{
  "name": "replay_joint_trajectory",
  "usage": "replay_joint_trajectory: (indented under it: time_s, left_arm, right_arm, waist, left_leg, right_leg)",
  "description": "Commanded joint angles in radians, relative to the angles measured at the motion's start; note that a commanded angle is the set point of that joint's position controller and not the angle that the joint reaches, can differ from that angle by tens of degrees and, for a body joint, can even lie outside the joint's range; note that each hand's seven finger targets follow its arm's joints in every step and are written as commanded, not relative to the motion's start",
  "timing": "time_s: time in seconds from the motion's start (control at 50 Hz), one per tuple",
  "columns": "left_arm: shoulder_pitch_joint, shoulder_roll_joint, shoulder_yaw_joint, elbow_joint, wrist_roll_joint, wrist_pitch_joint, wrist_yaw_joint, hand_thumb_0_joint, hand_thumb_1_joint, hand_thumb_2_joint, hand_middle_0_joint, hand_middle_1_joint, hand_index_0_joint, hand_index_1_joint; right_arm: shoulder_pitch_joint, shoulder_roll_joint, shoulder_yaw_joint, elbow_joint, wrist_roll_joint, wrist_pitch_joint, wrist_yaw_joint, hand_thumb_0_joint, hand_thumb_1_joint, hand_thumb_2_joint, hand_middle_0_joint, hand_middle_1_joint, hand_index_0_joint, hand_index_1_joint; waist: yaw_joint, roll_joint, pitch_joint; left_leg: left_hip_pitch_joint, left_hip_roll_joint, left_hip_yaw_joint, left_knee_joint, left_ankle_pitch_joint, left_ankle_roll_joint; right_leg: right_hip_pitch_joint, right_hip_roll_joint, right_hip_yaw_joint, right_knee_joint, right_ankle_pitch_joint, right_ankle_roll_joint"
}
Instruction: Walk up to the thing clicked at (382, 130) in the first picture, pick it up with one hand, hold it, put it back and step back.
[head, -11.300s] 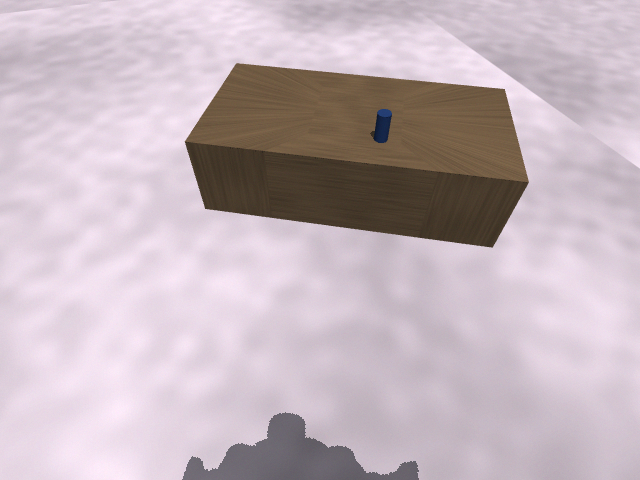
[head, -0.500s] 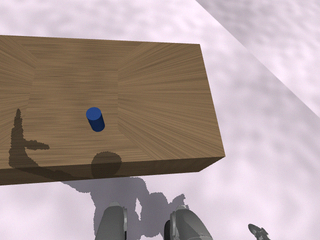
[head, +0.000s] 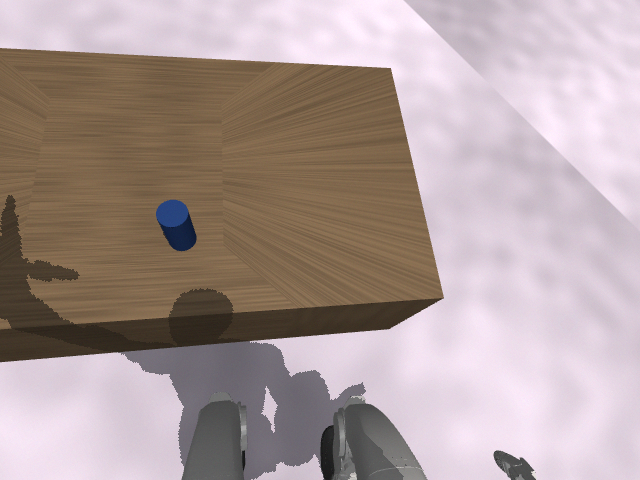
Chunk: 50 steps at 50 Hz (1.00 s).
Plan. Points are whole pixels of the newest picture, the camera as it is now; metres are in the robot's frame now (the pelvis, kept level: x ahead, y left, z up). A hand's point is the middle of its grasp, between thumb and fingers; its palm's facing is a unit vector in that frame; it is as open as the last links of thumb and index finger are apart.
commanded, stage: go down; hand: left
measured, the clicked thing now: (177, 226) +0.52 +0.21 -0.26
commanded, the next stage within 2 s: none
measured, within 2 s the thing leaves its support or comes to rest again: neither
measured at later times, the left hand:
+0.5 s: hand out of the picture +0.43 +0.40 +0.05, palm faces +0.24 -0.97 -0.06, open 17.2 cm
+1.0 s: hand out of the picture +0.43 +0.40 +0.05, palm faces +0.24 -0.97 -0.03, open 17.2 cm
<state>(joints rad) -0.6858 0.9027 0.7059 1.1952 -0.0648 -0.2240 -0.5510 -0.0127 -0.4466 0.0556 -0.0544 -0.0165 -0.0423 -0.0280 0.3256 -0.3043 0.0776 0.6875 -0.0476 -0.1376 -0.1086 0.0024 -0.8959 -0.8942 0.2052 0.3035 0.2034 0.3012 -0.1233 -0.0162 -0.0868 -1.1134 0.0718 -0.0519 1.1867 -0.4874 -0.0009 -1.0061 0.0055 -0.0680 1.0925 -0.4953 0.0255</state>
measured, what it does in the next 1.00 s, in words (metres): stands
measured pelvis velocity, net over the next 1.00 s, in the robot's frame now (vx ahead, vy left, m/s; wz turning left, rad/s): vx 0.00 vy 0.00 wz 0.00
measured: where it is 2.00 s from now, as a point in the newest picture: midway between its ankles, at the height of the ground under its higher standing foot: outside the picture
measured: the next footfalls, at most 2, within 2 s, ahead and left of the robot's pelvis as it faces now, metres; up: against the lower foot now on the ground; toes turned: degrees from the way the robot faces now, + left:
none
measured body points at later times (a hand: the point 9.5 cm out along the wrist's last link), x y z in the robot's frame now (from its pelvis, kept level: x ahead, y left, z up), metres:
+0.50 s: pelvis +0.00 +0.00 +0.00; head +0.16 +0.05 +0.41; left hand +0.41 +0.45 +0.06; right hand +0.06 -0.28 -0.09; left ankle +0.03 +0.11 -0.64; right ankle +0.01 -0.14 -0.64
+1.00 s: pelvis +0.00 +0.00 -0.01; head +0.16 +0.06 +0.41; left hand +0.41 +0.45 +0.06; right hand +0.06 -0.28 -0.10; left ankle +0.03 +0.11 -0.64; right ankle +0.01 -0.14 -0.64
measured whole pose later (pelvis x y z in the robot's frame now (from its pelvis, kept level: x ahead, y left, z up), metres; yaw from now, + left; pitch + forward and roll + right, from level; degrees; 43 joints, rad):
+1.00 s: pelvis +0.00 +0.00 -0.01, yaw +0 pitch +25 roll -6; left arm -0.73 0.92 0.74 1.18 -0.11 -0.25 -0.59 -0.01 -0.45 0.07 -0.05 -0.04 -0.04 -0.04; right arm 0.31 -0.30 0.09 0.69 -0.05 -0.12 -0.10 0.00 -0.90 -0.89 0.21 0.30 0.20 0.30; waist -0.13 -0.02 -0.09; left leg -1.17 0.07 -0.06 1.23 -0.50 0.00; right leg -1.05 0.01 -0.08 1.13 -0.51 0.02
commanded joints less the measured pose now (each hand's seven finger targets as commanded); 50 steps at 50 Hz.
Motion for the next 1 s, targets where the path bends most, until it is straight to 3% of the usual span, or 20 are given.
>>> replay_joint_trajectory:
  time_s: [0.0,0.04,0.08,0.14,0.16,0.2,0.24,0.32,0.4,0.46,0.5,0.52,0.62,0.66,0.72,0.82,0.9,0.92,0.94,0.98]
  left_arm:
    - [-0.268,0.458,0.071,-0.209,-0.025,-0.064,0.002,0.0,-0.453,0.064,-0.056,-0.017,-0.032,-0.037]
    - [-0.242,0.401,0.04,-0.152,-0.031,-0.056,-0.008,0.0,-0.472,0.059,-0.058,-0.024,-0.036,-0.042]
    - [-0.27,0.442,0.063,-0.199,-0.03,-0.062,-0.005,0.0,-0.465,0.063,-0.055,-0.025,-0.033,-0.044]
    - [-0.275,0.443,0.061,-0.206,-0.028,-0.059,-0.005,0.0,-0.444,0.067,-0.055,-0.027,-0.033,-0.045]
    - [-0.279,0.41,0.043,-0.182,-0.034,-0.058,-0.01,0.0,-0.442,0.075,-0.051,-0.028,-0.028,-0.046]
    - [-0.283,0.441,0.067,-0.192,-0.033,-0.059,-0.005,0.0,-0.467,0.066,-0.053,-0.027,-0.031,-0.045]
    - [-0.283,0.421,0.044,-0.18,-0.036,-0.06,-0.011,0.0,-0.456,0.059,-0.057,-0.036,-0.039,-0.05]
    - [-0.317,0.46,0.065,-0.223,-0.038,-0.066,-0.011,0.0,-0.451,0.057,-0.056,-0.027,-0.037,-0.042]
    - [-0.314,0.442,0.059,-0.194,-0.038,-0.063,-0.018,0.0,-0.471,0.061,-0.054,-0.03,-0.034,-0.046]
    - [-0.323,0.465,0.066,-0.207,-0.036,-0.062,-0.015,0.0,-0.473,0.065,-0.054,-0.034,-0.035,-0.05]
    - [-0.308,0.426,0.041,-0.178,-0.042,-0.055,-0.022,0.0,-0.461,0.064,-0.055,-0.036,-0.036,-0.051]
    - [-0.315,0.464,0.075,-0.206,-0.047,-0.058,-0.019,0.0,-0.476,0.063,-0.053,-0.036,-0.035,-0.051]
    - [-0.295,0.434,0.06,-0.172,-0.053,-0.064,-0.027,0.0,-0.454,0.064,-0.052,-0.034,-0.034,-0.048]
    - [-0.273,0.463,0.092,-0.174,-0.055,-0.071,-0.025,0.0,-0.462,0.072,-0.05,-0.037,-0.03,-0.053]
    - [-0.277,0.424,0.064,-0.196,-0.062,-0.083,-0.038,0.0,-0.454,0.066,-0.054,-0.039,-0.036,-0.053]
    - [-0.328,0.471,0.098,-0.279,-0.074,-0.098,-0.033,0.0,-0.455,0.061,-0.053,-0.034,-0.034,-0.048]
    - [-0.304,0.394,0.058,-0.207,-0.079,-0.094,-0.039,0.0,-0.453,0.062,-0.051,-0.037,-0.035,-0.048]
    - [-0.326,0.453,0.091,-0.247,-0.074,-0.099,-0.032,0.0,-0.455,0.068,-0.051,-0.034,-0.032,-0.049]
    - [-0.313,0.432,0.074,-0.196,-0.07,-0.096,-0.037,0.0,-0.448,0.057,-0.053,-0.03,-0.035,-0.043]
    - [-0.317,0.47,0.1,-0.209,-0.063,-0.099,-0.029,0.0,-0.468,0.058,-0.057,-0.039,-0.04,-0.051]
  right_arm:
    - [0.152,-0.219,-0.071,-0.058,-0.001,-0.013,-0.019,0.0,-0.896,-0.901,0.2,0.3,0.2,0.3]
    - [0.166,-0.213,-0.069,-0.035,0.001,-0.011,-0.017,0.0,-0.897,-0.901,0.2,0.3,0.2,0.3]
    - [0.154,-0.225,-0.075,-0.051,0.001,-0.012,-0.016,0.0,-0.902,-0.902,0.2,0.3,0.2,0.3]
    - [0.148,-0.224,-0.076,-0.062,0.003,-0.012,-0.016,0.0,-0.893,-0.9,0.2,0.3,0.2,0.3]
    - [0.166,-0.219,-0.073,-0.043,0.002,-0.01,-0.014,0.0,-0.895,-0.901,0.2,0.3,0.2,0.3]
    - [0.153,-0.22,-0.071,-0.061,0.003,-0.009,-0.013,0.0,-0.899,-0.902,0.199,0.3,0.2,0.3]
    - [0.156,-0.218,-0.072,-0.053,0.007,-0.01,-0.013,0.0,-0.896,-0.9,0.2,0.3,0.2,0.3]
    - [0.151,-0.224,-0.069,-0.065,0.005,-0.01,-0.014,0.0,-0.896,-0.9,0.2,0.3,0.2,0.3]
    - [0.156,-0.223,-0.067,-0.055,0.003,-0.01,-0.016,0.0,-0.899,-0.902,0.2,0.3,0.2,0.3]
    - [0.146,-0.221,-0.064,-0.072,0.005,-0.008,-0.016,0.0,-0.894,-0.9,0.2,0.3,0.2,0.3]
    - [0.171,-0.214,-0.063,-0.047,0.005,-0.005,-0.016,0.0,-0.898,-0.901,0.2,0.3,0.2,0.3]
    - [0.155,-0.223,-0.064,-0.068,0.006,-0.007,-0.015,0.0,-0.899,-0.901,0.2,0.3,0.2,0.3]
    - [0.167,-0.217,-0.06,-0.048,0.005,-0.002,-0.014,0.0,-0.895,-0.9,0.2,0.3,0.2,0.3]
    - [0.152,-0.221,-0.058,-0.066,0.005,-0.004,-0.014,0.0,-0.895,-0.901,0.2,0.3,0.2,0.3]
    - [0.172,-0.215,-0.061,-0.036,0.002,0.001,-0.009,0.0,-0.899,-0.901,0.2,0.3,0.2,0.3]
    - [0.156,-0.224,-0.068,-0.049,0.005,-0.002,-0.011,0.0,-0.904,-0.902,0.2,0.3,0.2,0.3]
    - [0.164,-0.215,-0.063,-0.019,0.005,0.0,-0.012,0.0,-0.902,-0.901,0.2,0.3,0.2,0.3]
    - [0.15,-0.222,-0.063,-0.036,0.002,-0.001,-0.013,0.0,-0.903,-0.902,0.2,0.3,0.2,0.3]
    - [0.165,-0.214,-0.061,-0.018,0.002,0.003,-0.013,0.0,-0.902,-0.902,0.2,0.3,0.2,0.3]
    - [0.138,-0.216,-0.058,-0.057,0.001,-0.001,-0.014,0.0,-0.901,-0.901,0.2,0.3,0.2,0.3]
  waist:
    - [0.038,0.245,-0.491]
    - [0.027,0.234,-0.448]
    - [0.036,0.272,-0.478]
    - [0.039,0.271,-0.468]
    - [0.024,0.27,-0.462]
    - [0.031,0.25,-0.463]
    - [0.027,0.255,-0.435]
    - [0.033,0.266,-0.482]
    - [0.024,0.281,-0.481]
    - [0.025,0.266,-0.47]
    - [0.021,0.256,-0.461]
    - [0.027,0.258,-0.477]
    - [0.025,0.263,-0.461]
    - [0.037,0.243,-0.472]
    - [0.033,0.266,-0.497]
    - [0.038,0.28,-0.538]
    - [0.019,0.279,-0.484]
    - [0.027,0.283,-0.507]
    - [0.026,0.29,-0.481]
    - [0.03,0.252,-0.475]
  left_leg:
    - [0.481,-0.027,-0.023,-0.115,0.421,0.016]
    - [0.467,-0.025,-0.028,-0.118,0.416,0.012]
    - [0.521,-0.018,-0.04,-0.12,0.439,0.004]
    - [0.512,-0.02,-0.04,-0.128,0.411,0.003]
    - [0.513,-0.018,-0.042,-0.122,0.418,0.002]
    - [0.482,-0.022,-0.039,-0.123,0.394,0.008]
    - [0.458,-0.022,-0.037,-0.138,0.329,0.006]
    - [0.496,-0.022,-0.036,-0.124,0.381,0.008]
    - [0.52,-0.018,-0.046,-0.116,0.408,0.002]
    - [0.481,-0.023,-0.038,-0.125,0.354,0.007]
    - [0.467,-0.024,-0.036,-0.12,0.363,0.008]
    - [0.476,-0.023,-0.04,-0.119,0.381,0.007]
    - [0.488,-0.021,-0.046,-0.102,0.434,0.003]
    - [0.472,-0.024,-0.041,-0.093,0.448,0.01]
    - [0.497,-0.023,-0.044,-0.091,0.476,0.006]
    - [0.512,-0.025,-0.045,-0.093,0.451,0.007]
    - [0.522,-0.019,-0.052,-0.089,0.463,0.001]
    - [0.527,-0.019,-0.055,-0.084,0.485,0.004]
    - [0.503,-0.022,-0.05,-0.082,0.453,0.003]
    - [0.445,-0.029,-0.037,-0.081,0.397,0.016]
  right_leg:
    - [0.112,0.014,0.011,-0.113,0.286,-0.05]
    - [0.085,0.019,0.004,-0.106,0.28,-0.052]
    - [0.037,0.02,-0.001,-0.095,0.257,-0.056]
    - [0.042,0.021,-0.004,-0.098,0.243,-0.057]
    - [0.031,0.024,-0.005,-0.098,0.249,-0.057]
    - [0.057,0.02,-0.002,-0.102,0.242,-0.055]
    - [0.05,0.023,-0.002,-0.101,0.209,-0.057]
    - [0.054,0.019,0.004,-0.097,0.236,-0.055]
    - [0.015,0.022,-0.003,-0.091,0.235,-0.056]
    - [0.049,0.021,0.002,-0.101,0.22,-0.056]
    - [0.056,0.022,0.002,-0.104,0.236,-0.055]
    - [0.057,0.021,0.0,-0.098,0.24,-0.054]
    - [0.021,0.025,-0.006,-0.088,0.258,-0.056]
    - [0.048,0.021,-0.002,-0.084,0.277,-0.053]
    - [0.039,0.02,-0.003,-0.078,0.291,-0.054]
    - [0.05,0.018,0.003,-0.079,0.274,-0.054]
    - [-0.011,0.023,-0.005,-0.071,0.262,-0.055]
    - [-0.007,0.02,-0.004,-0.069,0.27,-0.055]
    - [-0.012,0.02,-0.002,-0.073,0.258,-0.055]
    - [0.042,0.016,0.007,-0.082,0.259,-0.052]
